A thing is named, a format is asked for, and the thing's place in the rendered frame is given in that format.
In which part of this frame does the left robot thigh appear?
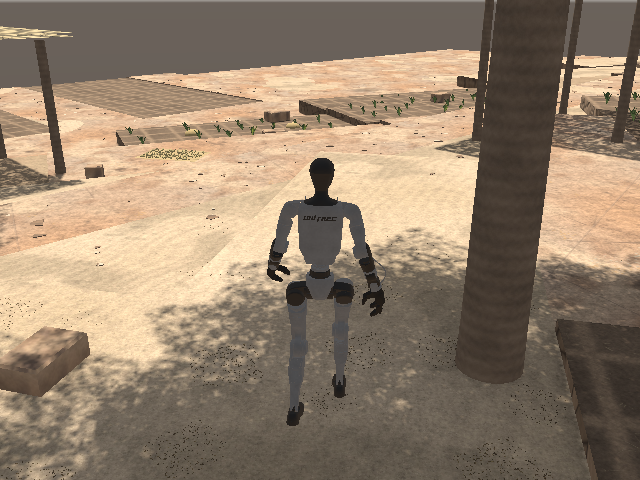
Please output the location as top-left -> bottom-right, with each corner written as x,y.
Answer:
286,281 -> 308,358

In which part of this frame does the left robot hand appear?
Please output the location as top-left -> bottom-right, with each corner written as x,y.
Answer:
267,265 -> 290,282

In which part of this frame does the robot left forearm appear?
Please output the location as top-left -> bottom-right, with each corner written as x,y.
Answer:
268,238 -> 284,270

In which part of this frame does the left robot upper arm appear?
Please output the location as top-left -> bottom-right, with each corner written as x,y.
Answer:
273,200 -> 301,254

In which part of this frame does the right robot hand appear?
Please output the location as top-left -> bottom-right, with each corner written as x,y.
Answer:
362,288 -> 385,317

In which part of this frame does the right robot shin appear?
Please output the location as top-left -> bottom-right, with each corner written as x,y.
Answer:
334,323 -> 349,385

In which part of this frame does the right robot upper arm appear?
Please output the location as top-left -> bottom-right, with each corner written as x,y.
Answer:
342,202 -> 369,259

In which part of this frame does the robot right forearm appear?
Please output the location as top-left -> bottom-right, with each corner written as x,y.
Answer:
359,243 -> 382,292

